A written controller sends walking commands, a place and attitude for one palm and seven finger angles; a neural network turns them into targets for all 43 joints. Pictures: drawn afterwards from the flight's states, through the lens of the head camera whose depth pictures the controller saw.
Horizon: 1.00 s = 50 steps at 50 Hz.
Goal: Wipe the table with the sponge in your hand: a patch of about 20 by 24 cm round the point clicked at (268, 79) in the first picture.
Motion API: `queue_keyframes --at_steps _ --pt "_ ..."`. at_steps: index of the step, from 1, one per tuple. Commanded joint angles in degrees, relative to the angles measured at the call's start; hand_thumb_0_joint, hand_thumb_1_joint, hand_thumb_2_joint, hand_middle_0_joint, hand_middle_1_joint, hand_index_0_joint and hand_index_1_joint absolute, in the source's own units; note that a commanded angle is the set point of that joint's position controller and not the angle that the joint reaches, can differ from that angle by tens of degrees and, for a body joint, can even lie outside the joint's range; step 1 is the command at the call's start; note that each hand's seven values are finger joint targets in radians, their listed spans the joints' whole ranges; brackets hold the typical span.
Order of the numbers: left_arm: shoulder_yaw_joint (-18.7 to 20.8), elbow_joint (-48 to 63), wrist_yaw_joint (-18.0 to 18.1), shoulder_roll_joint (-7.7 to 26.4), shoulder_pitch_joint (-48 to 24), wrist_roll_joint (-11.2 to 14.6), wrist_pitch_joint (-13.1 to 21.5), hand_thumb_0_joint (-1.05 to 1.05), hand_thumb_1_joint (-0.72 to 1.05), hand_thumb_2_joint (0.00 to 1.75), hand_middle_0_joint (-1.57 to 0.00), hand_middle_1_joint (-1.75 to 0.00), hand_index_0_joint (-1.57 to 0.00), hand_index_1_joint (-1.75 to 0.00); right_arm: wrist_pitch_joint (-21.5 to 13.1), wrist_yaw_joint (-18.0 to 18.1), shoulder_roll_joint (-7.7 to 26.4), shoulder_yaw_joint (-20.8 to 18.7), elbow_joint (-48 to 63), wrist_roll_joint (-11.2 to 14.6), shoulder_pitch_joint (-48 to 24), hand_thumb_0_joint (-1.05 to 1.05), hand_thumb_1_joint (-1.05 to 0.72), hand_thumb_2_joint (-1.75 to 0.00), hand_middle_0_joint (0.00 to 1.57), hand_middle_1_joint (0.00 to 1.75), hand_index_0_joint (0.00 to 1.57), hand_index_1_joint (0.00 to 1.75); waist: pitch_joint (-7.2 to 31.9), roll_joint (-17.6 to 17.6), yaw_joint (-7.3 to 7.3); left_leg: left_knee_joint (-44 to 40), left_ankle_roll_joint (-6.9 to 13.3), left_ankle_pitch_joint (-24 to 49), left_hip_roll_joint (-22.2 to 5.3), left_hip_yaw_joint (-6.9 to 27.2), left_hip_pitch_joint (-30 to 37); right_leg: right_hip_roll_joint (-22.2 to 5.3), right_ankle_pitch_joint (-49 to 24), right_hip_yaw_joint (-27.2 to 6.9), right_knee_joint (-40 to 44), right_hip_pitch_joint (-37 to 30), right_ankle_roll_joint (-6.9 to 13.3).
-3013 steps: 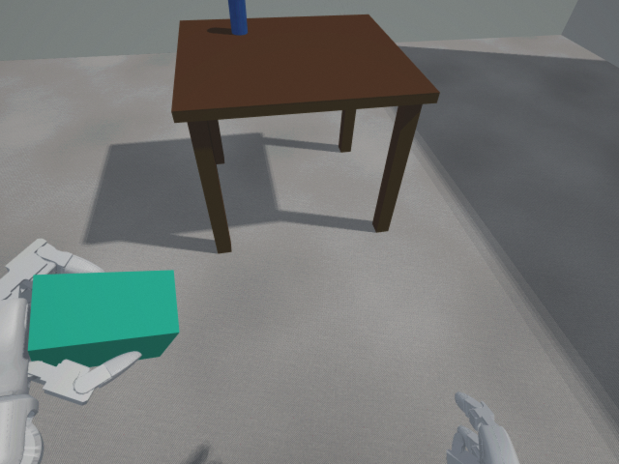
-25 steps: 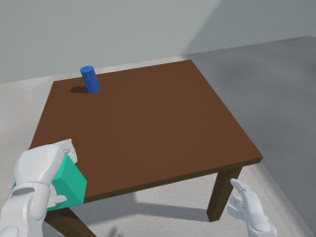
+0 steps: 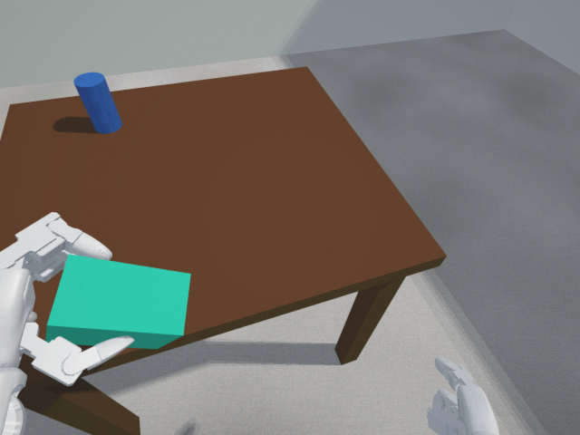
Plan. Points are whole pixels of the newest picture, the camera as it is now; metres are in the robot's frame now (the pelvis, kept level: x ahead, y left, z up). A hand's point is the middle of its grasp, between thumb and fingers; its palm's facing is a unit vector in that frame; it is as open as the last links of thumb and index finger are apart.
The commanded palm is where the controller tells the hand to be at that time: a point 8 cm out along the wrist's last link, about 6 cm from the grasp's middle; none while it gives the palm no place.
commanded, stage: step back with the hand held close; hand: left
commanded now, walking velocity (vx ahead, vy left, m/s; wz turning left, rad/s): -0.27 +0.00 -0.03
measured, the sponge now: (137, 309) +0.22 +0.19 +0.12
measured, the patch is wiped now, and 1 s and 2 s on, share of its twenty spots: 1.00 1.00 1.00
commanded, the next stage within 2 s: stop stepping back and stand still in 1.14 s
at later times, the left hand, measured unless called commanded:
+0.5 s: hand (8, 367) +0.15 +0.25 +0.16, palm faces +0.38 -0.84 -0.38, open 10.6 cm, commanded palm +0.09 +0.30 +0.18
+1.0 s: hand out of the picture +0.08 +0.26 +0.15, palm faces +0.35 -0.83 -0.43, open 10.6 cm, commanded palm +0.02 +0.30 +0.18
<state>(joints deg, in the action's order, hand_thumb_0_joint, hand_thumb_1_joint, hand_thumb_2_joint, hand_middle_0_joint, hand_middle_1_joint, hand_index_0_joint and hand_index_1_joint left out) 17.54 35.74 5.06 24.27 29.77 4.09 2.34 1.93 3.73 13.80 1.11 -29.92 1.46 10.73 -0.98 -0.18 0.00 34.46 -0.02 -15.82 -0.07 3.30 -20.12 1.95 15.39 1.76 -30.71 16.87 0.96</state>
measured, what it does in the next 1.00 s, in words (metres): walks backwards: left foot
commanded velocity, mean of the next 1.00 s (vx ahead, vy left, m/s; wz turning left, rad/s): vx -0.34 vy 0.00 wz -0.05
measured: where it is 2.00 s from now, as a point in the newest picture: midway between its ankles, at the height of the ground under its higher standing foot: outside the picture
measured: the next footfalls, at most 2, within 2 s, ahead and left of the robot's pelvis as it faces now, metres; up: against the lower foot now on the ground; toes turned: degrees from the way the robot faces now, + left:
left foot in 0.92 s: -0.07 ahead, +0.14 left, +0.00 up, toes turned +4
right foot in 1.22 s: -0.12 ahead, -0.14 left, +0.00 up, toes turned -1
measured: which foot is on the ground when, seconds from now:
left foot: down 0.00-0.74, up 0.76-0.90, down 0.92-1.00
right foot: down 0.00-0.94, up 0.96-1.00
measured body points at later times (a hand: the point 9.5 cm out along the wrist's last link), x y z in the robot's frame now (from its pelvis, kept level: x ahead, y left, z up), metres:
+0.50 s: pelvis -0.06 +0.01 -0.01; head -0.05 +0.04 +0.43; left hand +0.12 +0.30 +0.18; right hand +0.13 -0.22 -0.08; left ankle +0.02 +0.12 -0.73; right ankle +0.01 -0.11 -0.73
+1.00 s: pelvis -0.14 +0.01 -0.01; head -0.09 +0.05 +0.43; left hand +0.06 +0.30 +0.18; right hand +0.06 -0.22 -0.08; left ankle -0.11 +0.14 -0.73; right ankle -0.07 -0.11 -0.71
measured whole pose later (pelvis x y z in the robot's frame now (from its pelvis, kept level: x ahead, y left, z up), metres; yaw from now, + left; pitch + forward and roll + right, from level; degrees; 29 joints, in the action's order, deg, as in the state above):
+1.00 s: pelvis -0.14 +0.01 -0.01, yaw +2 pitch +3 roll +1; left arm 22.7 35.4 7.6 26.2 28.4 2.7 9.2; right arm -3.0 3.0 10.0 -0.6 -32.6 0.3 8.1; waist -2.3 -6.1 -1.2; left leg 37.2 -0.2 -17.3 -0.7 -1.8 -23.4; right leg 0.2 24.3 -3.0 -49.0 32.6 -1.1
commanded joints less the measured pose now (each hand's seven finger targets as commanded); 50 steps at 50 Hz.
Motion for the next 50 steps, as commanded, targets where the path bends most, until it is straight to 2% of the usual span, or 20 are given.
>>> queue_keyframes --at_steps 1,8,12,14,16,21,26,30,34,35,37,38,39,41,44,45,46,47,48,50 --pt "11.2 9.2 2.7 9.4 1.0 1.3 5.1 0.0 0.1 1.3 -1.2 -1.6 -1.2 -1.6 -2.8 0.9 6.4 -3.7 8.4 0.3 -5.0 0.0 -0.9 -0.9 0.2 0.3 0.2 0.3 15.1 2.9 0.6 -0.1 2.3 22.5 -7.2 5.7 5.5 -8.7 -20.6 -4.9 1.0 -1.8 0.8" --pt "7.5 8.8 3.2 7.3 -2.5 0.6 6.1 0.0 0.1 1.3 -1.2 -1.6 -1.2 -1.6 -5.2 1.7 7.6 -3.1 8.2 -0.1 -5.5 0.0 -0.9 -0.9 0.2 0.3 0.2 0.3 9.8 6.9 0.63 -9.7 3.8 -0.3 -7.8 10.3 -2.9 -3.9 -2.4 -2.9 -2.0 0.5 -0.4" --pt "9.9 11.8 4.0 10.3 -6.1 -1.0 7.0 0.0 0.1 1.3 -1.2 -1.6 -1.2 -1.6 -6.9 1.9 8.4 -3.2 8.1 -0.5 -5.7 0.0 -0.9 -0.9 0.2 0.3 0.2 0.3 7.8 7.2 0.61 -11.9 5.0 -15.4 -7.7 11.2 -12.1 -3.7 -2.4 -4.3 -2.9 -4.0 -0.5" --pt "8.8 10.4 3.9 8.4 -6.3 -1.3 7.5 0.0 0.1 1.3 -1.2 -1.6 -1.2 -1.6 -7.2 1.8 7.8 -3.1 7.7 -0.7 -4.8 0.0 -0.9 -0.9 0.2 0.3 0.2 0.3 7.5 4.6 0.33 -9.4 4.9 -19.1 -6.7 9.8 -14.7 -4.9 -2.4 -5.6 -1.5 -4.4 -0.1" --pt "8.8 9.6 4.1 8.4 -6.8 -1.2 7.8 0.0 0.1 1.3 -1.2 -1.6 -1.2 -1.6 -7.4 1.5 7.3 -3.2 7.1 -0.8 -4.2 0.0 -0.9 -0.9 0.2 0.3 0.2 0.3 6.8 0.8 -0.06 -4.0 3.8 -19.2 -4.7 7.4 -12.3 -8.0 2.3 -8.7 2.8 1.0 1.4" --pt "8.7 9.6 4.5 8.1 -6.2 -0.7 8.7 0.0 0.1 1.3 -1.2 -1.6 -1.2 -1.6 -7.5 1.1 6.6 -3.0 6.4 -1.0 -3.9 0.0 -0.9 -0.9 0.2 0.3 0.2 0.3 8.6 1.5 -0.73 1.6 2.2 -11.7 -4.0 5.4 -5.4 -11.3 -1.0 -10.6 4.6 7.9 3.2" --pt "9.8 10.1 4.6 8.0 -6.1 -1.0 9.1 0.0 0.1 1.3 -1.2 -1.6 -1.2 -1.6 -7.9 1.3 7.3 -3.2 7.5 -0.9 -4.5 0.0 -0.9 -0.9 0.2 0.3 0.2 0.3 8.4 6.6 -0.25 -7.8 3.8 -17.1 -7.3 9.6 -9.9 -5.1 1.8 -4.8 -2.0 4.8 0.2" --pt "9.5 9.5 4.1 6.3 -8.7 -2.8 9.5 0.0 0.1 1.3 -1.2 -1.6 -1.2 -1.6 -8.9 1.1 7.8 -3.5 7.3 -1.6 -4.7 0.0 -0.9 -0.9 0.2 0.3 0.2 0.3 6.8 14.3 0.0 -18.5 7.6 -26.2 -14.2 16.0 -22.8 0.9 5.0 -2.6 -16.6 -6.3 -2.4" --pt "8.2 10.0 3.2 5.5 -9.1 -2.6 9.9 0.0 0.1 1.3 -1.2 -1.6 -1.2 -1.6 -9.5 0.3 6.8 -3.5 6.7 -1.5 -3.6 0.0 -0.9 -0.9 0.2 0.3 0.2 0.3 7.6 7.7 0.41 -8.2 5.7 -14.9 -10.8 10.8 -14.2 -0.9 -1.3 -5.0 -4.0 -3.5 -0.9" --pt "8.6 9.7 3.1 6.1 -8.6 -2.5 10.1 0.0 0.1 1.3 -1.2 -1.6 -1.2 -1.6 -9.4 0.2 6.4 -3.3 6.4 -1.4 -3.5 0.0 -0.9 -0.9 0.2 0.3 0.2 0.3 7.3 3.9 0.21 -2.9 4.5 -16.1 -8.0 8.1 -13.8 -3.7 -7.3 -7.9 1.4 -2.1 0.6" --pt "7.9 11.7 3.5 8.0 -9.5 -1.5 10.6 0.0 0.1 1.3 -1.2 -1.6 -1.2 -1.6 -8.7 0.2 4.7 -3.6 5.2 -0.8 -2.9 0.0 -0.9 -0.9 0.2 0.3 0.2 0.3 11.5 -7.9 -0.66 13.0 -0.8 -8.4 -0.7 -0.5 -7.0 -16.5 -21.2 -20.0 7.5 1.8 6.6" --pt "6.7 12.6 3.7 7.2 -9.1 -1.1 10.5 0.0 0.1 1.3 -1.2 -1.6 -1.2 -1.6 -8.2 0.2 4.3 -4.2 5.1 -0.3 -3.5 0.0 -0.9 -0.9 0.2 0.3 0.2 0.3 13.6 -11.7 -0.43 22.9 -1.6 -6.6 -0.2 -1.1 -2.8 -21.9 -26.0 -22.3 9.8 4.4 9.4" --pt "7.0 13.7 3.6 7.3 -7.9 -1.2 10.5 0.0 0.1 1.3 -1.2 -1.6 -1.2 -1.6 -8.0 0.1 4.1 -3.9 5.9 -0.6 -4.7 0.0 -0.9 -0.9 0.2 0.3 0.2 0.3 13.8 -9.5 -0.2 27.3 -1.5 -9.7 -0.9 0.0 -2.9 -22.8 -30.5 -21.0 9.2 5.0 10.4" --pt "9.2 13.1 3.8 8.8 -4.8 -1.3 10.0 0.0 0.1 1.3 -1.2 -1.6 -1.2 -1.6 -7.2 -0.1 2.6 -2.8 6.6 -0.9 -5.7 0.0 -0.9 -0.9 0.2 0.3 0.2 0.3 11.4 -6.1 -0.54 23.4 -0.8 -10.7 -2.3 0.2 -5.5 -21.5 -35.4 -17.6 5.9 4.2 8.3" --pt "11.2 11.8 4.0 9.0 -1.9 -0.8 10.2 0.0 0.1 1.3 -1.2 -1.6 -1.2 -1.6 -5.8 0.4 3.4 -2.8 5.8 -0.7 -5.3 0.0 -0.9 -0.9 0.2 0.3 0.2 0.3 11.7 -1.1 -1.43 -2.7 -0.6 3.5 -2.8 -2.0 -0.9 -15.2 -36.5 -10.0 -4.5 0.8 3.4" --pt "11.6 12.3 4.2 9.0 -2.3 -0.3 10.5 0.0 0.1 1.3 -1.2 -1.6 -1.2 -1.6 -6.1 0.6 4.7 -3.6 6.3 -0.8 -5.3 0.0 -0.9 -0.9 0.2 0.3 0.2 0.3 12.3 3.6 -1.21 -7.6 1.4 14.3 -7.1 1.9 3.0 -11.0 -29.1 -7.9 -8.8 3.6 1.0" --pt "11.7 14.0 4.3 8.5 -2.8 -0.1 10.9 0.0 0.1 1.3 -1.2 -1.6 -1.2 -1.6 -6.8 0.4 5.8 -4.3 6.3 -1.0 -4.8 0.0 -0.9 -0.9 0.2 0.3 0.2 0.3 13.1 13.3 -0.75 -10.6 4.9 30.6 -15.7 10.9 8.1 -4.9 -8.0 -4.7 -15.6 10.0 -1.9" --pt "13.2 12.3 4.6 9.8 -1.6 -0.4 10.7 0.0 0.1 1.3 -1.2 -1.6 -1.2 -1.6 -7.5 0.2 5.4 -5.1 5.6 -1.2 -4.4 0.0 -0.9 -0.9 0.2 0.3 0.2 0.3 13.9 17.0 -0.39 -10.5 7.7 45.1 -22.0 14.8 15.3 -1.6 12.6 -4.9 -24.3 18.4 -2.2" --pt "11.7 11.2 4.2 7.3 -0.4 -0.1 11.1 0.0 0.1 1.3 -1.2 -1.6 -1.2 -1.6 -8.4 -0.6 4.7 -5.0 4.3 -1.2 -1.9 0.0 -0.9 -0.9 0.2 0.3 0.2 0.3 14.8 12.8 -0.51 -8.0 8.5 50.7 -21.7 10.7 19.3 -0.7 16.5 -7.1 -28.3 21.4 -1.7" --pt "12.5 15.2 4.1 8.0 -2.0 -0.1 10.5 0.0 0.1 1.3 -1.2 -1.6 -1.2 -1.6 -9.6 -1.1 4.8 -5.0 4.1 -1.9 -0.9 0.0 -0.9 -0.9 0.2 0.3 0.2 0.3 16.8 13.4 -0.72 -6.1 8.8 53.4 -20.0 9.2 20.6 -1.6 15.8 -6.4 -27.2 20.9 -3.0"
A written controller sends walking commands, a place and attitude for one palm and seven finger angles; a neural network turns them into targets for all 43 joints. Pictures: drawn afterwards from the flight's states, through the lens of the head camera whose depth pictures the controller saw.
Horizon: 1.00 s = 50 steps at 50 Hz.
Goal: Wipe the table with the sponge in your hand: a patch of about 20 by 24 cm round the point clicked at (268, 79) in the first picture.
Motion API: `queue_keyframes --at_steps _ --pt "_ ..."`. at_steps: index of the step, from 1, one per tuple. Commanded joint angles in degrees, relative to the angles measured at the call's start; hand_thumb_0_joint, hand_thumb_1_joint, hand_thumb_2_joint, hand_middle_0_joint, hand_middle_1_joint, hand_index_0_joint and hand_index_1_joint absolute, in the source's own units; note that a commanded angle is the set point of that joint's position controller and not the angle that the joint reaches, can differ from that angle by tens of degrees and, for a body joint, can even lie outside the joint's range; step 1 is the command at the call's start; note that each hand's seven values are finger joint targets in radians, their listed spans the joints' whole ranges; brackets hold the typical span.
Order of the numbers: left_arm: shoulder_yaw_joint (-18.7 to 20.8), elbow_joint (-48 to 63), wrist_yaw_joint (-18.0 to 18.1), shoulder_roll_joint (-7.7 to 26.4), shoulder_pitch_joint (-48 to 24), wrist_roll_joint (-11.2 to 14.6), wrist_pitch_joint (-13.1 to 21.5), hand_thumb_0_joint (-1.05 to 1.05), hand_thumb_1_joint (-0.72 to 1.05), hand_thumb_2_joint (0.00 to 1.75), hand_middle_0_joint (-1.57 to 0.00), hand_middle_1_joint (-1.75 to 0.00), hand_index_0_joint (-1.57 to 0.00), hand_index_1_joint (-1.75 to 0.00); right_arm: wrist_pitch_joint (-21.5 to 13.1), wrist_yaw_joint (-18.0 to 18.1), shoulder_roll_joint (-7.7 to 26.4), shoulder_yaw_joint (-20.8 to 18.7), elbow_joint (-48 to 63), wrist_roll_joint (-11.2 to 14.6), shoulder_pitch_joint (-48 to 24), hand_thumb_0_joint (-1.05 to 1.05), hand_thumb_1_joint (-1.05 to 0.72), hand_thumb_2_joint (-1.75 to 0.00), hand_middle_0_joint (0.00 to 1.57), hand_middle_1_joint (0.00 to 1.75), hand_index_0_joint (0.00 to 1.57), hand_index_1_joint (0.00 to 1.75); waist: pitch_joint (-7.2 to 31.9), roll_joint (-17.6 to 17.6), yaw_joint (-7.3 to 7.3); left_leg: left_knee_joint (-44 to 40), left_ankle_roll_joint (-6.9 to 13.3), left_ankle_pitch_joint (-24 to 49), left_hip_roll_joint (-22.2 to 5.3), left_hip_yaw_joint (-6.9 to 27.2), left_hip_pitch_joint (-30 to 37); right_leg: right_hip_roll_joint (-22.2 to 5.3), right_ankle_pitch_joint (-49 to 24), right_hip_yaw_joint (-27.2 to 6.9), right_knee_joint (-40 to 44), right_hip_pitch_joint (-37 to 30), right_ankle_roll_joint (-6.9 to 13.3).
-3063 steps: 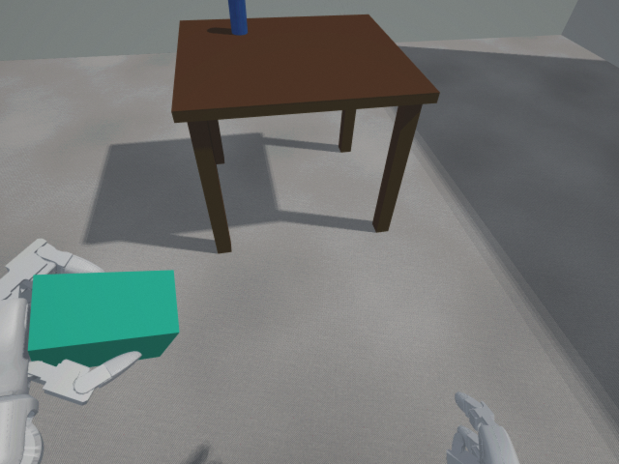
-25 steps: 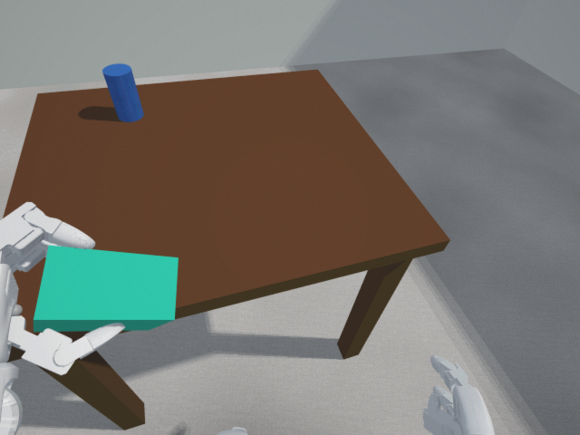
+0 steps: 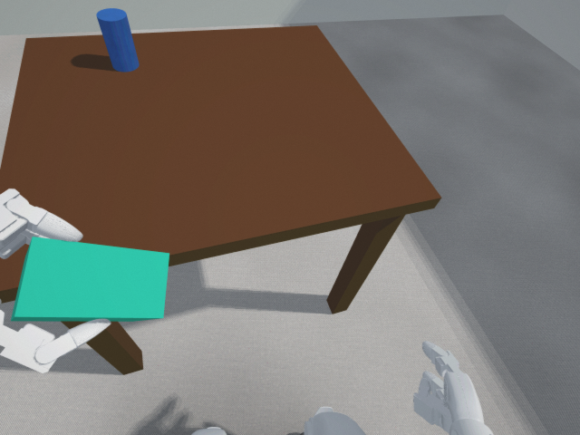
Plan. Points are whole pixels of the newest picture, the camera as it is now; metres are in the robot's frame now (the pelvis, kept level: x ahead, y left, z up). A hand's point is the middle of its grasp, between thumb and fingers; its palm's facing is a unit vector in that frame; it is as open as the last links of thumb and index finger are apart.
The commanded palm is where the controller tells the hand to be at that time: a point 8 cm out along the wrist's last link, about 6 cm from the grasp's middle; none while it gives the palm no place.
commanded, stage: step back with the hand held close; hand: left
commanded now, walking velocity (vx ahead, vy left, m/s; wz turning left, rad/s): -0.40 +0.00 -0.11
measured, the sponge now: (111, 287) +0.24 +0.21 +0.12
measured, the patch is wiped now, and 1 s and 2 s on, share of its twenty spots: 1.00 1.00 1.00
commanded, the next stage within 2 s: stop stepping back and stand still in 0.14 s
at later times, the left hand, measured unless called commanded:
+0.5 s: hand out of the picture +0.05 +0.19 +0.16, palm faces +0.32 -0.86 -0.39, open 10.6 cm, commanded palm -0.01 +0.24 +0.20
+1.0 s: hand out of the picture -0.06 +0.15 +0.17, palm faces +0.30 -0.87 -0.40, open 10.6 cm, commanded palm -0.10 +0.21 +0.20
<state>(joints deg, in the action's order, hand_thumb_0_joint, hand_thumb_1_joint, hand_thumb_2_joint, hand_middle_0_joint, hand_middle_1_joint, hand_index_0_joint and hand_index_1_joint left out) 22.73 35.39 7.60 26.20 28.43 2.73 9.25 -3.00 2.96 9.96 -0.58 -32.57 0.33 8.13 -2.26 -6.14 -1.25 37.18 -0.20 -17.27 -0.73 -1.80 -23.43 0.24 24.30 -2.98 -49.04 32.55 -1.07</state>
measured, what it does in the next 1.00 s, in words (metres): walks backwards: right foot, then left foot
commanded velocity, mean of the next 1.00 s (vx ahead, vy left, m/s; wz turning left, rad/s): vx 0.13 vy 0.05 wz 0.00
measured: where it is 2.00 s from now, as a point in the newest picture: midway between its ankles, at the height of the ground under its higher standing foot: outside the picture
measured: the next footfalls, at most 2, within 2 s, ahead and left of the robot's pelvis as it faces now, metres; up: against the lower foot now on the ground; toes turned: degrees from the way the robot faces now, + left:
right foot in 0.22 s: +0.01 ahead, -0.15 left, +0.00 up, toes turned -3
left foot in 0.50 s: -0.22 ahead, +0.04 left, +0.00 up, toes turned +2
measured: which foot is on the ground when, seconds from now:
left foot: down 0.00-0.24, up 0.26-0.48, down 0.50-1.00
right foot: up 0.00-0.20, down 0.22-0.52, up 0.54-0.70, down 0.72-0.96, up 0.98-1.00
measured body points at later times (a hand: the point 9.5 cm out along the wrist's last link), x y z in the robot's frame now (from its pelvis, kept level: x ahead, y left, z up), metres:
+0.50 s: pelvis -0.16 -0.04 -0.01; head -0.17 -0.02 +0.44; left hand +0.03 +0.23 +0.18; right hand -0.01 -0.31 -0.07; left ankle -0.23 +0.11 -0.73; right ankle -0.03 -0.15 -0.72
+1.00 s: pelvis -0.27 -0.07 +0.00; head -0.29 -0.05 +0.45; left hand -0.08 +0.20 +0.19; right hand -0.11 -0.30 -0.06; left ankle -0.25 +0.05 -0.72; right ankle -0.17 -0.16 -0.69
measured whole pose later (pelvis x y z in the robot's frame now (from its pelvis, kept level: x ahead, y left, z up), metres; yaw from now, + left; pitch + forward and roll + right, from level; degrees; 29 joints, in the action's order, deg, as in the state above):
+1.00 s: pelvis -0.27 -0.07 +0.00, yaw -3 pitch -2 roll +1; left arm 18.3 32.1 7.1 23.6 29.4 2.0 6.8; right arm -7.8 4.2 10.6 1.4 -35.5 0.7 11.7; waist 1.5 -3.2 -0.5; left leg 37.4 2.4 -20.4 -1.4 -4.9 -17.0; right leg -0.6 24.9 3.6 -51.2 32.3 1.2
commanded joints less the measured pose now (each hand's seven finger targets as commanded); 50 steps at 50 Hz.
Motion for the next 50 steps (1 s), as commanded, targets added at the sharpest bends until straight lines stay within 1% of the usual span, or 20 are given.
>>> queue_keyframes --at_steps 1,10,11,13,17,22,24,26,27,29,34,35,36,38,42,45,46,47,48,50 --pt "5.9 16.1 1.4 4.7 -1.8 1.3 2.9 0.0 0.1 1.3 -1.2 -1.6 -1.2 -1.6 -5.1 -0.7 9.1 -3.6 6.0 -0.5 1.6 0.0 -0.9 -0.9 0.2 0.3 0.2 0.3 16.3 18.6 0.44 -9.5 7.9 53.3 -18.4 11.9 21.8 0.1 3.7 -1.7 -6.6 2.4 -1.1" --pt "3.4 9.8 0.7 3.0 -3.6 0.2 1.6 0.0 0.1 1.3 -1.2 -1.6 -1.2 -1.6 -6.9 -0.7 9.8 -2.1 8.0 0.4 -1.1 0.0 -0.9 -0.9 0.2 0.3 0.2 0.3 9.7 13.7 2.49 -6.6 2.5 -0.4 -12.6 7.2 -0.6 0.1 -17.4 4.7 23.4 -20.9 -1.0" --pt "3.8 9.6 0.6 3.9 -3.8 0.0 2.4 0.0 0.1 1.3 -1.2 -1.6 -1.2 -1.6 -6.9 -0.7 9.3 -2.1 8.0 0.3 -0.9 0.0 -0.9 -0.9 0.2 0.3 0.2 0.3 9.1 7.5 2.34 1.6 1.1 -5.4 -9.0 4.3 -1.2 -3.3 -22.0 2.8 29.0 -19.1 0.4" --pt "4.0 7.1 0.7 5.2 -1.1 0.8 2.7 0.0 0.1 1.3 -1.2 -1.6 -1.2 -1.6 -6.6 0.1 8.0 -3.9 8.2 2.0 0.0 0.0 -0.9 -0.9 0.2 0.3 0.2 0.3 13.9 -12.6 2.45 31.0 -2.1 -14.6 0.6 1.9 -4.9 -21.3 -34.8 -16.2 32.4 -14.8 10.2" --pt "5.9 8.9 0.8 6.8 -1.2 0.9 0.6 0.0 0.1 1.3 -1.2 -1.6 -1.2 -1.6 -3.4 0.1 6.9 -1.3 8.6 1.2 -1.2 0.0 -0.9 -0.9 0.2 0.3 0.2 0.3 14.0 2.7 -1.12 29.9 -0.5 -7.3 -3.3 5.0 0.7 -18.2 -9.0 -9.5 28.0 -4.9 8.7" --pt "4.9 8.6 1.9 7.3 -3.5 1.0 0.6 0.0 0.1 1.3 -1.2 -1.6 -1.2 -1.6 -5.4 2.0 9.6 -1.7 6.9 0.7 -0.7 0.0 -0.9 -0.9 0.2 0.3 0.2 0.3 9.6 -0.7 -0.61 -0.1 3.2 -10.4 -1.9 2.0 11.3 -14.5 7.5 -8.1 27.9 1.1 4.4" --pt "5.0 10.4 1.6 7.2 -3.8 1.2 1.7 0.0 0.1 1.3 -1.2 -1.6 -1.2 -1.6 -6.4 2.1 10.8 -1.7 7.4 0.3 1.3 0.0 -0.9 -0.9 0.2 0.3 0.2 0.3 11.0 10.8 -0.35 -18.2 4.9 -10.0 -3.2 2.0 9.5 -7.3 5.4 -3.3 15.9 -7.5 2.4" --pt "5.0 12.8 1.6 7.1 -5.4 1.0 2.0 0.0 0.1 1.3 -1.2 -1.6 -1.2 -1.6 -7.7 1.9 11.4 -2.7 7.7 0.7 1.5 0.0 -0.9 -0.9 0.2 0.3 0.2 0.3 8.8 28.5 0.07 -25.5 10.1 -6.7 -13.8 14.0 9.3 3.4 3.8 7.6 -11.7 -2.0 -1.0" --pt "5.9 12.6 2.3 8.8 -6.6 0.2 2.3 0.0 0.1 1.3 -1.2 -1.6 -1.2 -1.6 -8.4 2.0 9.9 -2.7 6.3 1.0 2.0 0.0 -0.9 -0.9 0.2 0.3 0.2 0.3 7.9 33.0 -1.04 -24.9 13.7 -11.0 -17.8 19.0 8.7 0.7 4.2 4.1 -21.5 5.1 -0.9" --pt "3.9 8.0 1.3 5.9 -8.4 -0.7 2.4 0.0 0.1 1.3 -1.2 -1.6 -1.2 -1.6 -9.3 0.2 9.0 -2.0 3.0 1.3 0.3 0.0 -0.9 -0.9 0.2 0.3 0.2 0.3 0.0 21.5 0.32 -22.4 13.4 -3.4 -17.4 16.0 2.8 -4.4 -1.4 -2.5 -22.5 7.7 0.5" --pt "-0.8 -5.9 -0.5 1.3 -13.2 0.5 0.2 0.0 0.1 1.3 -1.2 -1.6 -1.2 -1.6 -8.5 1.8 11.4 -1.7 3.3 0.8 1.2 0.0 -0.9 -0.9 0.2 0.3 0.2 0.3 0.2 6.2 2.44 1.3 5.5 -17.4 -5.8 3.0 -6.9 -0.3 -7.9 7.1 21.7 -22.6 0.4" --pt "-1.7 -5.8 -0.7 1.6 -13.9 0.3 -0.2 0.0 0.1 1.3 -1.2 -1.6 -1.2 -1.6 -7.9 1.9 10.6 -1.8 3.4 1.1 0.1 0.0 -0.9 -0.9 0.2 0.3 0.2 0.3 1.1 -4.6 2.03 17.0 4.4 -18.2 -0.6 -2.0 -10.4 -5.1 -4.9 0.4 27.7 -23.6 2.4" --pt "-0.4 -4.4 -1.0 4.7 -14.4 0.4 -0.3 0.0 0.1 1.3 -1.2 -1.6 -1.2 -1.6 -7.3 1.9 10.4 -2.4 5.1 1.3 -2.3 0.0 -0.9 -0.9 0.2 0.3 0.2 0.3 3.2 -17.7 1.81 34.2 3.2 -16.2 2.8 1.5 -14.9 -18.2 11.9 -26.7 38.7 -18.4 7.4" --pt "-0.8 -1.6 -2.6 3.6 -17.5 0.5 1.6 0.0 0.1 1.3 -1.2 -1.6 -1.2 -1.6 -6.8 0.9 8.7 -1.5 2.5 0.9 -1.4 0.0 -0.9 -0.9 0.2 0.3 0.2 0.3 5.0 -5.7 -0.69 38.5 2.0 -5.6 -1.0 5.3 -9.1 -19.0 19.0 -26.0 39.9 -8.8 9.5" --pt "3.9 10.8 -0.6 8.0 -10.1 0.9 2.1 0.0 0.1 1.3 -1.2 -1.6 -1.2 -1.6 -5.2 0.6 7.1 -0.6 3.3 0.9 -2.8 0.0 -0.9 -0.9 0.2 0.3 0.2 0.3 8.1 -1.1 -0.61 17.2 3.3 -5.4 -2.6 0.4 10.1 -14.7 17.7 -8.9 35.2 6.0 7.9" --pt "4.2 12.6 1.5 7.5 -5.3 0.9 1.8 0.0 0.1 1.3 -1.2 -1.6 -1.2 -1.6 -6.5 1.9 6.6 0.7 3.7 0.1 -1.9 0.0 -0.9 -0.9 0.2 0.3 0.2 0.3 10.7 4.2 0.02 -4.4 4.3 -10.1 0.2 -4.5 14.2 -10.7 18.0 -3.4 27.9 -0.5 6.3" --pt "4.4 12.4 1.9 7.2 -5.8 1.0 1.9 0.0 0.1 1.3 -1.2 -1.6 -1.2 -1.6 -6.9 2.2 8.0 0.5 4.3 -0.1 -1.5 0.0 -0.9 -0.9 0.2 0.3 0.2 0.3 10.8 11.1 -0.08 -13.3 5.6 -14.4 -1.5 -0.3 12.3 -7.4 15.5 -0.6 18.9 -4.3 5.1" --pt "3.9 12.5 2.3 6.0 -6.5 1.0 2.0 0.0 0.1 1.3 -1.2 -1.6 -1.2 -1.6 -7.2 2.4 10.4 -0.4 5.4 -0.3 -1.3 0.0 -0.9 -0.9 0.2 0.3 0.2 0.3 9.2 26.5 -0.35 -24.2 9.5 -25.6 -10.8 17.5 12.2 -0.1 10.1 4.9 0.2 -1.1 2.4" --pt "4.6 13.9 2.6 7.2 -12.0 -0.2 2.4 0.0 0.1 1.3 -1.2 -1.6 -1.2 -1.6 -8.2 2.1 9.7 -0.6 6.0 0.5 -2.0 0.0 -0.9 -0.9 0.2 0.3 0.2 0.3 5.2 30.3 -0.31 -30.0 13.7 -26.1 -19.2 26.1 8.3 1.2 6.6 5.5 -16.9 5.9 0.6" --pt "5.0 5.3 1.9 7.3 -12.5 -1.4 2.2 0.0 0.1 1.3 -1.2 -1.6 -1.2 -1.6 -8.7 0.8 8.4 -0.9 3.4 1.2 -0.5 0.0 -0.9 -0.9 0.2 0.3 0.2 0.3 5.4 20.3 -0.64 -24.6 12.7 -14.7 -16.5 20.8 9.1 -2.1 0.3 2.6 -24.7 9.2 0.6"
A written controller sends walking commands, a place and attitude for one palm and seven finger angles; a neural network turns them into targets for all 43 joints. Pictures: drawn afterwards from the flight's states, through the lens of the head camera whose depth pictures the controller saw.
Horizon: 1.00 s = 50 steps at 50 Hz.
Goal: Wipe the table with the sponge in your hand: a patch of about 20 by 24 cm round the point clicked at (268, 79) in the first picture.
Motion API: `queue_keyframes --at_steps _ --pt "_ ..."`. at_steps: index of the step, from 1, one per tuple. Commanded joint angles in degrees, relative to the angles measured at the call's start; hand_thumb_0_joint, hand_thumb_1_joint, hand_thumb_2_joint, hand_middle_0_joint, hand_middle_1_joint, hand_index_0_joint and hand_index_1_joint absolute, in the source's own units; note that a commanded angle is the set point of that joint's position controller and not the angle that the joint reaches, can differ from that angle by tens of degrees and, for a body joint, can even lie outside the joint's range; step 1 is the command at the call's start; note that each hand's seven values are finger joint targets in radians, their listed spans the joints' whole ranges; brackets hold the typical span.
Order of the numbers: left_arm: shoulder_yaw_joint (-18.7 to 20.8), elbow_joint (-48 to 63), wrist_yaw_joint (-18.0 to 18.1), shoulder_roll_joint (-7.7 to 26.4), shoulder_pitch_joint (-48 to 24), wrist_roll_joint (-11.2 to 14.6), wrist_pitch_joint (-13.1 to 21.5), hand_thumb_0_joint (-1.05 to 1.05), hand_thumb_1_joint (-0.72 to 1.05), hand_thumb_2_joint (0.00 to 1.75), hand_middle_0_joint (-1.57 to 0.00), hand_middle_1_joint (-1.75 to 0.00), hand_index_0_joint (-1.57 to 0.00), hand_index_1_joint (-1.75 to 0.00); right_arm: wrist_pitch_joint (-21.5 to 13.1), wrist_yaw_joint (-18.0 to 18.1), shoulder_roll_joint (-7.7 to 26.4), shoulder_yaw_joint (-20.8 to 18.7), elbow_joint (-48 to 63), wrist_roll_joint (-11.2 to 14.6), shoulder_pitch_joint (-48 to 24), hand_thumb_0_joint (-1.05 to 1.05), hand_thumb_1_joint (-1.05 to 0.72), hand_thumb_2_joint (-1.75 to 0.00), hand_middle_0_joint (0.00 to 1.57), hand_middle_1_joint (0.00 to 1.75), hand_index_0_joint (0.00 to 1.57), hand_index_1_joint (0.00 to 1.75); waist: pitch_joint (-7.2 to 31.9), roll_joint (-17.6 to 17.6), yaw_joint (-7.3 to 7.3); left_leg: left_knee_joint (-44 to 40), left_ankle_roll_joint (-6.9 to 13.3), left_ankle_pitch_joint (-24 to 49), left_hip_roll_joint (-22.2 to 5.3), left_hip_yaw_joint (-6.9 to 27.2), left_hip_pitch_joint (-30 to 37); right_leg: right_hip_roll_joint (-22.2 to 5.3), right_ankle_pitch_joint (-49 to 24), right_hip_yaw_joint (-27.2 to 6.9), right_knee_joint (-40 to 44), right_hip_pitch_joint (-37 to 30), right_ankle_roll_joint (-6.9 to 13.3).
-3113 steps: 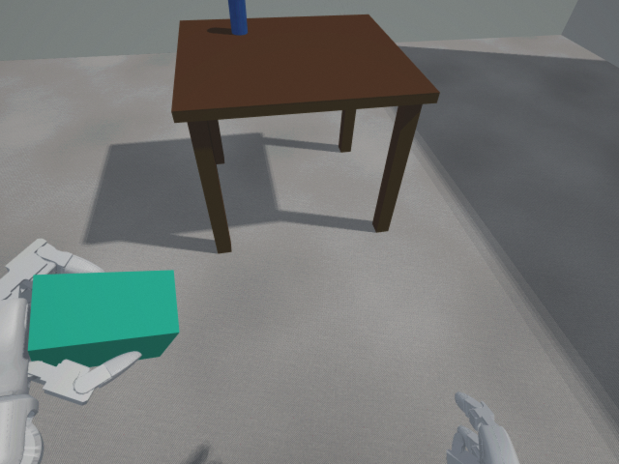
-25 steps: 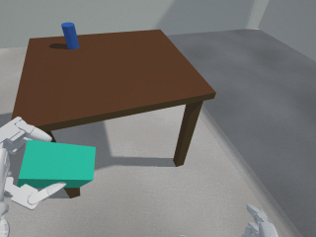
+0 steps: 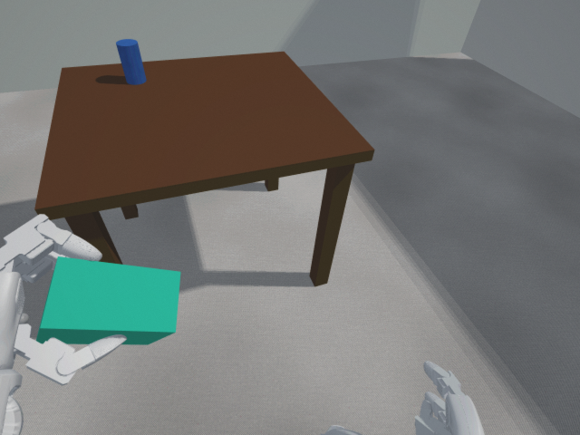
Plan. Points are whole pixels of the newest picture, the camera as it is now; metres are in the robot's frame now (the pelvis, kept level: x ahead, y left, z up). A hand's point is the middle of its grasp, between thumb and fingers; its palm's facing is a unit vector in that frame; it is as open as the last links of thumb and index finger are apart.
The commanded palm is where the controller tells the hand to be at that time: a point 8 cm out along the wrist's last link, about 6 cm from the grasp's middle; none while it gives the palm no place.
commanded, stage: stop stepping back and stand still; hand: left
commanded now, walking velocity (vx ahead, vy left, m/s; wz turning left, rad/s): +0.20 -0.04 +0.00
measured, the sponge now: (127, 308) +0.22 +0.20 +0.13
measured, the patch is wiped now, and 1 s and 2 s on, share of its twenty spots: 1.00 1.00 1.00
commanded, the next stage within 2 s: stand and wait in 0.38 s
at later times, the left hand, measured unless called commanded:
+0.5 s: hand (80, 304) +0.19 +0.21 +0.19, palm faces +0.40 -0.83 -0.40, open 10.6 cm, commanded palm +0.13 +0.26 +0.20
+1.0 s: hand (67, 274) +0.23 +0.25 +0.17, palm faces +0.43 -0.82 -0.37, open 10.6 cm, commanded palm +0.17 +0.28 +0.20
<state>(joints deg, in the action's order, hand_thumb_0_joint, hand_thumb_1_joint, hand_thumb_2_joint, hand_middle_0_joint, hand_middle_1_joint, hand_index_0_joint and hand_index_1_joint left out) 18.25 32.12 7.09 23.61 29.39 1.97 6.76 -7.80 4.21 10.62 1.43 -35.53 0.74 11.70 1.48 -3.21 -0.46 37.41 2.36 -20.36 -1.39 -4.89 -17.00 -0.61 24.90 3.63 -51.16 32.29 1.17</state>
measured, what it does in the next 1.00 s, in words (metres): steps on the spot: right foot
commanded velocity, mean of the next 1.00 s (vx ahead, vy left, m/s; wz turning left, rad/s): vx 0.04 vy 0.02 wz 0.00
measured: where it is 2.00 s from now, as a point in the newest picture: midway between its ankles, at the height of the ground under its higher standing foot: outside the picture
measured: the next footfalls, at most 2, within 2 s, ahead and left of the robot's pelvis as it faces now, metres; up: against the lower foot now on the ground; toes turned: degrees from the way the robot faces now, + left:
right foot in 0.22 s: +0.07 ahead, -0.13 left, +0.00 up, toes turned -1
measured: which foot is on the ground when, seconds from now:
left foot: down 0.00-1.00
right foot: up 0.00-0.20, down 0.22-1.00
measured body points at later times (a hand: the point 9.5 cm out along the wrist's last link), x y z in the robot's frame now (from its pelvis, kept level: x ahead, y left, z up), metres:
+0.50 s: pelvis -0.01 -0.03 +0.01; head -0.01 -0.02 +0.46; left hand +0.16 +0.25 +0.21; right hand +0.16 -0.28 -0.06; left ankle +0.01 +0.11 -0.72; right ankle +0.03 -0.14 -0.71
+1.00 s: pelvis +0.03 +0.00 +0.02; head +0.04 +0.00 +0.47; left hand +0.20 +0.29 +0.19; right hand +0.24 -0.22 -0.05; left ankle +0.01 +0.11 -0.72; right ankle +0.03 -0.13 -0.72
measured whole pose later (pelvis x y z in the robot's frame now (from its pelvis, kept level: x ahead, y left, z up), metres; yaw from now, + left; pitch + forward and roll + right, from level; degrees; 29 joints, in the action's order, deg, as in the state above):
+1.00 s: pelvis +0.03 +0.00 +0.02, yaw +3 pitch +0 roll -1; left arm 18.2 27.9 9.0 20.8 26.8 2.9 6.4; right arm -5.0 3.4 11.0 1.3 -34.1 0.9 7.8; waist -1.3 -0.1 0.7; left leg 29.0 0.4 -16.1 -1.0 -1.2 -12.8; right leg -0.8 13.9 3.5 -26.3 12.2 -0.3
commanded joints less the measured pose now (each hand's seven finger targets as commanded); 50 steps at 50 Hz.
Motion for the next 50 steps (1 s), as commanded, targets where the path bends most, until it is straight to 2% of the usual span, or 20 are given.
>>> queue_keyframes --at_steps 1,3,8,9,10,11,12,13,15,17,20,21,23,25,28,30,34,38,44,50 --pt "8.9 4.8 2.2 8.7 -10.7 -0.4 4.0 0.0 0.1 1.3 -1.2 -1.6 -1.2 -1.6 -3.7 -1.1 8.0 -3.1 6.0 1.1 -3.1 0.0 -0.9 -0.9 0.2 0.3 0.2 0.3 0.1 15.2 -1.18 -24.0 10.0 -10.4 -15.4 21.7 2.7 -2.3 -2.1 -4.5 -21.6 10.7 -1.7" --pt "5.8 1.0 1.8 5.5 -9.6 0.3 3.4 0.0 0.1 1.3 -1.2 -1.6 -1.2 -1.6 -3.4 -1.2 7.7 -2.9 6.0 1.6 -3.7 0.0 -0.9 -0.9 0.2 0.3 0.2 0.3 -3.1 11.8 -0.53 -23.5 8.8 -12.6 -14.7 18.5 -1.3 -4.4 -3.4 -3.7 -9.7 5.0 -1.3" --pt "3.5 1.8 1.1 3.4 -6.2 1.6 2.4 0.0 0.1 1.3 -1.2 -1.6 -1.2 -1.6 -1.4 -0.1 9.5 -2.5 9.1 0.4 -6.2 0.0 -0.9 -0.9 0.2 0.3 0.2 0.3 -0.5 14.5 1.01 -18.0 4.0 -17.6 -9.5 11.1 -10.8 1.8 -1.1 5.1 19.2 -22.2 -0.8" --pt "3.5 1.6 1.2 3.5 -5.1 1.2 2.3 0.0 0.1 1.3 -1.2 -1.6 -1.2 -1.6 -1.1 -0.1 9.4 -2.7 9.2 0.1 -6.2 0.0 -0.9 -0.9 0.2 0.3 0.2 0.3 0.4 9.4 2.08 -8.2 2.9 -16.3 -6.2 7.8 -14.4 1.6 -3.9 3.7 25.4 -28.3 0.0" --pt "3.1 3.8 0.9 3.8 -6.1 0.7 2.5 0.0 0.1 1.3 -1.2 -1.6 -1.2 -1.6 -0.7 -0.3 8.7 -3.1 9.0 0.2 -5.8 0.0 -0.9 -0.9 0.2 0.3 0.2 0.3 1.4 -2.9 2.07 8.8 1.4 -11.5 -1.6 2.7 -18.5 -4.9 -5.3 -5.4 31.6 -30.9 3.1" --pt "4.8 6.6 0.8 7.6 -8.3 0.7 2.8 0.0 0.1 1.3 -1.2 -1.6 -1.2 -1.6 -0.5 -0.6 8.4 -3.9 9.1 0.5 -6.3 0.0 -0.9 -0.9 0.2 0.3 0.2 0.3 2.8 -17.2 1.59 25.9 -0.1 -9.0 1.8 3.2 -24.5 -18.7 -3.2 -28.8 40.6 -30.1 8.0" --pt "6.6 8.4 0.9 9.2 -12.4 1.2 3.6 0.0 0.1 1.3 -1.2 -1.6 -1.2 -1.6 -1.1 -0.6 9.0 -3.7 8.9 0.3 -6.9 0.0 -0.9 -0.9 0.2 0.3 0.2 0.3 0.5 -10.7 0.57 32.6 -1.2 -4.4 0.8 7.4 -24.5 -22.1 -13.2 -29.4 41.1 -26.1 8.4" --pt "6.7 13.8 0.9 9.8 -16.4 1.2 5.3 0.0 0.1 1.3 -1.2 -1.6 -1.2 -1.6 -1.8 -0.8 7.6 -3.5 8.0 0.4 -7.1 0.0 -0.9 -0.9 0.2 0.3 0.2 0.3 5.0 -5.3 -0.14 32.4 -1.3 -2.0 -1.3 9.0 -20.2 -22.1 -4.3 -26.8 40.5 -23.3 9.5" --pt "8.7 15.1 1.3 11.5 -13.7 1.1 5.4 0.0 0.1 1.3 -1.2 -1.6 -1.2 -1.6 -1.3 -0.8 9.0 -4.7 7.0 0.4 -5.0 0.0 -0.9 -0.9 0.2 0.3 0.2 0.3 2.2 -3.8 -0.54 25.8 -0.8 -0.3 -3.6 9.2 -12.3 -20.2 5.4 -22.3 40.2 -12.8 9.5" --pt "9.2 18.0 1.9 11.5 -11.3 1.1 5.1 0.0 0.1 1.3 -1.2 -1.6 -1.2 -1.6 -0.4 0.0 7.6 -4.0 7.8 0.2 -6.4 0.0 -0.9 -0.9 0.2 0.3 0.2 0.3 1.7 -1.8 -0.98 10.8 0.1 0.2 -5.0 7.6 0.3 -17.7 6.7 -13.6 37.0 -4.5 7.3" --pt "8.1 14.6 3.6 8.9 -5.7 1.5 5.2 0.0 0.1 1.3 -1.2 -1.6 -1.2 -1.6 -1.1 1.3 7.3 -3.4 7.8 -0.5 -6.2 0.0 -0.9 -0.9 0.2 0.3 0.2 0.3 3.8 5.5 -0.55 -6.4 0.2 -0.4 -0.2 0.8 8.9 -11.5 10.9 -8.1 30.2 -6.8 4.9" --pt "8.1 13.4 4.0 8.2 -4.8 1.7 5.4 0.0 0.1 1.3 -1.2 -1.6 -1.2 -1.6 -1.3 1.7 8.4 -3.8 8.1 -0.6 -5.8 0.0 -0.9 -0.9 0.2 0.3 0.2 0.3 3.7 11.3 -0.34 -12.4 1.6 -5.8 -1.9 5.9 7.8 -8.7 10.4 -7.8 25.4 -8.2 3.6" --pt "7.0 13.0 4.3 6.1 -5.9 1.8 5.0 0.0 0.1 1.3 -1.2 -1.6 -1.2 -1.6 -1.5 1.5 9.9 -3.6 9.4 0.1 -5.6 0.0 -0.9 -0.9 0.2 0.3 0.2 0.3 2.2 23.5 0.04 -23.5 6.9 -13.6 -13.8 25.4 5.4 0.7 4.2 0.9 8.3 -5.9 -1.3" --pt "8.1 8.1 3.9 6.7 -5.3 1.6 4.4 0.0 0.1 1.3 -1.2 -1.6 -1.2 -1.6 -2.2 1.1 9.0 -3.9 8.8 0.6 -5.0 0.0 -0.9 -0.9 0.2 0.3 0.2 0.3 2.2 15.8 -0.21 -22.3 5.3 -7.0 -11.7 21.7 1.0 0.0 4.1 -0.6 7.7 -9.9 -1.9" --pt "6.2 4.1 2.7 5.1 -3.4 1.2 3.6 0.0 0.1 1.3 -1.2 -1.6 -1.2 -1.6 -1.7 0.3 8.5 -3.3 8.4 0.7 -5.4 0.0 -0.9 -0.9 0.2 0.3 0.2 0.3 1.3 5.9 0.73 -8.1 1.8 4.4 -5.4 10.0 -5.0 -1.8 -13.3 -3.0 28.7 -23.2 -1.1" --pt "5.2 5.1 2.0 5.7 -4.3 1.3 3.8 0.0 0.1 1.3 -1.2 -1.6 -1.2 -1.6 -1.2 -0.6 8.3 -4.0 9.0 0.5 -6.2 0.0 -0.9 -0.9 0.2 0.3 0.2 0.3 2.0 -9.0 -0.48 6.6 -1.5 1.5 0.5 4.6 -10.7 -15.0 -16.7 -22.2 35.5 -24.7 4.6" --pt "7.0 11.2 2.5 8.2 -7.8 1.6 4.8 0.0 0.1 1.3 -1.2 -1.6 -1.2 -1.6 -1.0 -0.7 8.0 -3.5 8.4 0.1 -6.6 0.0 -0.9 -0.9 0.2 0.3 0.2 0.3 1.9 -1.4 -0.7 -3.4 -0.9 5.1 -2.2 6.5 -0.9 -14.8 -14.0 -15.0 32.9 -19.1 5.3" --pt "7.4 14.0 3.5 7.7 -5.9 1.6 5.5 0.0 0.1 1.3 -1.2 -1.6 -1.2 -1.6 -0.7 0.4 9.1 -3.6 9.5 -0.1 -8.1 0.0 -0.9 -0.9 0.2 0.3 0.2 0.3 5.3 11.5 1.32 -15.0 1.3 14.6 -7.5 14.7 5.8 -3.2 -14.9 -4.9 24.4 -19.5 -0.7" --pt "5.9 9.3 3.3 5.6 -5.6 1.4 4.4 0.0 0.1 1.3 -1.2 -1.6 -1.2 -1.6 -0.4 0.3 8.3 -3.3 9.2 0.1 -7.3 0.0 -0.9 -0.9 0.2 0.3 0.2 0.3 8.9 7.5 0.7 -11.6 -0.4 28.8 -5.6 10.3 8.5 -2.8 -28.0 -4.0 24.7 -25.0 -0.9" --pt "4.2 8.7 2.7 4.6 -5.0 1.6 3.6 0.0 0.1 1.3 -1.2 -1.6 -1.2 -1.6 0.5 -0.1 8.3 -3.2 10.0 0.0 -8.1 0.0 -0.9 -0.9 0.2 0.3 0.2 0.3 8.1 6.3 0.51 -11.9 -1.1 27.8 -5.1 8.9 8.0 -3.4 -30.1 -4.7 26.1 -25.3 -0.8"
